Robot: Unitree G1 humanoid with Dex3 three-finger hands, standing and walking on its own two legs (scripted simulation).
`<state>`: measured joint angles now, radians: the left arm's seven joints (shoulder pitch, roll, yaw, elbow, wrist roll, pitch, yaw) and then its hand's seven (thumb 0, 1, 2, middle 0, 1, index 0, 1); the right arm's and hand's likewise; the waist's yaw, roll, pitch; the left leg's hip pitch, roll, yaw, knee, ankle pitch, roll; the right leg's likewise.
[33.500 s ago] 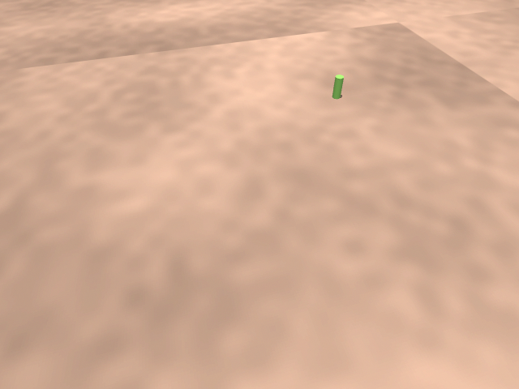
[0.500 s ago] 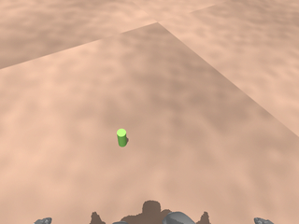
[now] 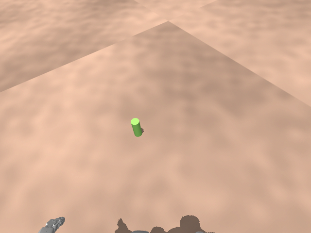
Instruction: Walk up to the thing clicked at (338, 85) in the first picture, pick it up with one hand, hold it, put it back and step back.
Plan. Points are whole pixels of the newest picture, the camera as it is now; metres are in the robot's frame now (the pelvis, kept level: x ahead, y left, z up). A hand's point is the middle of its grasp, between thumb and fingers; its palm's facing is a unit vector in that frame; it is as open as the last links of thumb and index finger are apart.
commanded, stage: step back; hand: left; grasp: from the side
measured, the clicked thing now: (136, 127) +0.87 +0.23 -0.68
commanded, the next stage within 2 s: stand in 1.58 s
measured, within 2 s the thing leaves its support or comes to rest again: neither
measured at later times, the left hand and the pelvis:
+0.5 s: hand out of the picture -0.12 +0.23 -0.16, palm faces -0.03 -0.91 -0.41, open 7.4 cm; pelvis -0.19 -0.04 -0.01, yaw -1 degrees
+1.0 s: hand out of the picture -0.17 +0.24 -0.14, palm faces +0.03 -0.91 -0.41, open 7.4 cm; pelvis -0.23 -0.05 +0.00, yaw +3 degrees
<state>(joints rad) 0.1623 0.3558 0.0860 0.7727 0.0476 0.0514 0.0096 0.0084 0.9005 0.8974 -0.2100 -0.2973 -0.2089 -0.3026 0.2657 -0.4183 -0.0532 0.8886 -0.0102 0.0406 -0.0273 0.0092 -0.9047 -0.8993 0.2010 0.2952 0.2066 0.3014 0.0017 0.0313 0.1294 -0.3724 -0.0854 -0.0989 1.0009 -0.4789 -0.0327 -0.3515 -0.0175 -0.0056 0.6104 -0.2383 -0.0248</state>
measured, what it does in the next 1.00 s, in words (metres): walks backwards: left foot, then right foot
